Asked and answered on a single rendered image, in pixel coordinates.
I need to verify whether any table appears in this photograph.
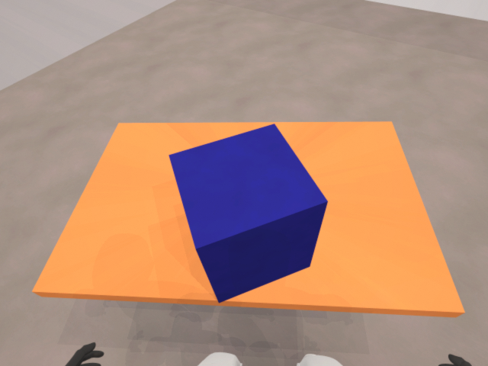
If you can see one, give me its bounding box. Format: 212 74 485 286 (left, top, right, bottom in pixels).
32 121 465 317

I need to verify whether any carton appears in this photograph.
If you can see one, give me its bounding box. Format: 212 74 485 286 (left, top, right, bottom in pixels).
169 124 328 303

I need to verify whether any robot left hand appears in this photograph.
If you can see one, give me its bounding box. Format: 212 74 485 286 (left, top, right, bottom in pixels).
66 342 104 366

